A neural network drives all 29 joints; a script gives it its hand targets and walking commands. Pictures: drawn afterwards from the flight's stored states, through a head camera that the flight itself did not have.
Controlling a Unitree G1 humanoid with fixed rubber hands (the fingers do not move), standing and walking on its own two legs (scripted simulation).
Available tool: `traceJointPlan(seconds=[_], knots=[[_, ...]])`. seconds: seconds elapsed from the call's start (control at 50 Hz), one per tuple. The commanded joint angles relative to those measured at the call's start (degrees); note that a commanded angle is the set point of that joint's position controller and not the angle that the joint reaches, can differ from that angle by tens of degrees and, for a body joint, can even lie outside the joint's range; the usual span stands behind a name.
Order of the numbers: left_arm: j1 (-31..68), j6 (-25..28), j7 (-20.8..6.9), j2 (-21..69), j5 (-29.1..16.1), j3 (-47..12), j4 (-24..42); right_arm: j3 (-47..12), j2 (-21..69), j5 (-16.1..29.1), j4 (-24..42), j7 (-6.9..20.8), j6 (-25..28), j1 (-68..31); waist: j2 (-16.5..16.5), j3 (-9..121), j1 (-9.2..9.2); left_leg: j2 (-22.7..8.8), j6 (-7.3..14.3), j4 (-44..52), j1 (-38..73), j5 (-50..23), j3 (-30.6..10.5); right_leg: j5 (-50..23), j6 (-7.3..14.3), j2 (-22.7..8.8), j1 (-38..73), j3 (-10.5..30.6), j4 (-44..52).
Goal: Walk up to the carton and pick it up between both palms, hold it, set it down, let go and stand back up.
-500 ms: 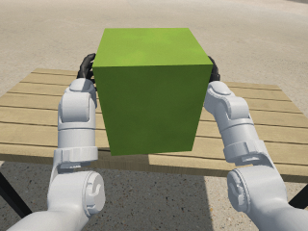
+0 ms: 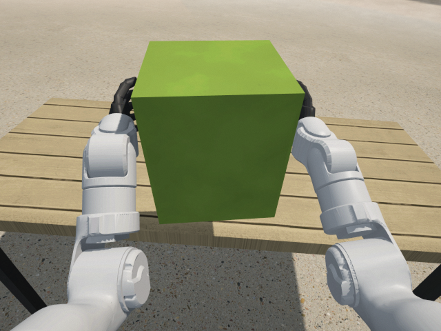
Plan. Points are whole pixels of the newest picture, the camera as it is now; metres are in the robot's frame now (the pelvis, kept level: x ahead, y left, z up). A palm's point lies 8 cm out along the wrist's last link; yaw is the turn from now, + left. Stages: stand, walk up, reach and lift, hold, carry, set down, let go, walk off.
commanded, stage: hold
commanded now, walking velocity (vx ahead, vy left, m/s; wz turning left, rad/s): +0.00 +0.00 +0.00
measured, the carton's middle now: (214, 132) +0.38 +0.00 +0.22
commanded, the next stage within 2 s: none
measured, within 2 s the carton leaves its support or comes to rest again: neither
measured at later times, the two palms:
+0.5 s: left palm (122, 122) +0.36 +0.15 +0.24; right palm (302, 122) +0.37 -0.15 +0.24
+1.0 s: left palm (120, 124) +0.37 +0.16 +0.24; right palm (298, 123) +0.37 -0.14 +0.24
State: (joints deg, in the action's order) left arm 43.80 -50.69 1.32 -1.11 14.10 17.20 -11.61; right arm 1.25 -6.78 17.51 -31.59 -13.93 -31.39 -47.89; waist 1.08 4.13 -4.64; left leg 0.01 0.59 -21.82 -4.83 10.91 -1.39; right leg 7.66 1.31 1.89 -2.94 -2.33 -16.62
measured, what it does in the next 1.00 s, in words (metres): stands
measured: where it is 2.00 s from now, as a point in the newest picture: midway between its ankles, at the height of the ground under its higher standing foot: outside the picture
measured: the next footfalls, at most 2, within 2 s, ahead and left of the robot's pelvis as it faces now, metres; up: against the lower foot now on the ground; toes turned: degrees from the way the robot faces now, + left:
none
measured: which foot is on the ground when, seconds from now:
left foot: down 0.00-1.00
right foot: down 0.00-1.00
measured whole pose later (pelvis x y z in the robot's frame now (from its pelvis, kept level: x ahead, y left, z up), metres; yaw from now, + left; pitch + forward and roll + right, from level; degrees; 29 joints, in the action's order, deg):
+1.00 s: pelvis +0.00 +0.00 +0.00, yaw +0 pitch -5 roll -1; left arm 42.8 -49.4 2.0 -2.3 12.1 15.3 -12.4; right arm 0.8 -7.1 17.6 -29.9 -14.5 -32.1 -46.9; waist 1.0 5.0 -4.5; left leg 0.2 0.7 -22.6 -6.4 11.2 -2.2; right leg 7.5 1.2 2.2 -3.9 -2.0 -16.3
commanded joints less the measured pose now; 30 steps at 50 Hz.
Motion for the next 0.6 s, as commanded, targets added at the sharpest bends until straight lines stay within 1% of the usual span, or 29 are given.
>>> traceJointPlan(seconds=[0.0, 0.42, 0.44, 0.46, 0.48, 0.5, 0.52, 0.54, 0.56, 0.58], knots=[[47.5, 6.5, -8.1, 34.5, -11.4, -28.0, 9.9, -19.9, 39.0, 8.5, 21.4, 7.0, 2.7, -53.8, -3.4, 25.6, -0.33, 1.9, -1.7, 2.3, 3.7, -14.5, -0.2, -11.6, -3.2, 2.1, 9.5, 1.3, 0.0], [47.6, 6.4, -8.1, 34.6, -11.4, -28.0, 9.5, -19.7, 39.1, 8.4, 21.1, 7.1, 2.6, -54.0, -3.4, 25.5, -0.32, 1.9, -1.6, 2.5, 3.5, -13.8, -0.2, -11.2, -3.1, 2.1, 9.3, 1.5, 0.1], [45.9, 6.8, -8.3, 34.2, -12.3, -28.2, 7.5, -20.2, 39.6, 7.9, 23.0, 6.9, 2.8, -54.7, -2.5, 24.4, 0.27, 1.6, -1.5, 1.8, 2.6, -13.0, -0.3, -10.9, -3.4, 1.4, 9.5, 1.7, 0.3], [46.6, 7.2, -8.4, 34.5, -12.6, -28.8, 7.1, -20.3, 39.4, 7.8, 23.8, 6.8, 3.0, -55.6, -3.2, 25.6, 0.45, 2.0, -1.7, 1.9, 1.8, -12.0, 0.1, -10.7, -3.6, 1.3, 9.6, 1.5, 0.4], [46.5, 7.4, -8.2, 34.9, -12.8, -29.5, 7.3, -20.3, 39.7, 7.5, 24.3, 6.6, 2.9, -55.1, -3.1, 26.5, 0.04, 2.1, -1.6, 1.8, 2.3, -13.3, 0.1, -12.3, -3.8, 1.2, 9.4, 1.7, 0.3], [47.0, 7.5, -8.2, 35.2, -12.8, -29.5, 7.2, -20.1, 39.6, 7.8, 24.2, 6.4, 2.9, -55.2, -3.8, 26.5, -0.22, 1.9, -2.1, 1.4, 2.5, -14.4, 0.0, -13.0, -3.5, 1.4, 9.6, 1.8, 0.1], [47.9, 7.8, -8.0, 35.5, -13.8, -30.2, 8.2, -20.4, 39.6, 7.9, 25.0, 6.4, 2.9, -56.2, -3.2, 28.0, -0.46, 2.0, -2.1, 1.3, 3.5, -13.6, -0.4, -11.7, -3.7, 1.5, 8.3, 1.8, 0.2], [46.4, 7.7, -7.8, 35.3, -13.4, -29.0, 6.6, -20.8, 40.4, 7.8, 25.0, 6.4, 2.7, -55.9, -1.9, 27.2, 0.20, 1.9, -1.9, 1.3, 2.7, -13.0, -0.6, -11.4, -3.8, 1.6, 8.2, 1.9, 0.2], [46.8, 7.8, -7.8, 35.3, -13.8, -30.1, 7.5, -20.6, 40.0, 7.8, 24.0, 6.3, 2.5, -54.6, -2.5, 27.2, -0.72, 1.7, -1.9, 1.6, 2.9, -13.6, -1.1, -12.6, -3.7, 1.4, 8.0, 2.1, 0.3], [47.4, 8.2, -7.7, 34.7, -13.5, -29.1, 8.4, -20.7, 40.9, 8.2, 22.8, 6.5, 2.3, -54.1, -3.2, 27.0, 0.41, 2.0, -1.6, 1.5, 2.2, -12.4, -0.6, -11.8, -3.8, 1.2, 9.0, 2.1, -0.1]])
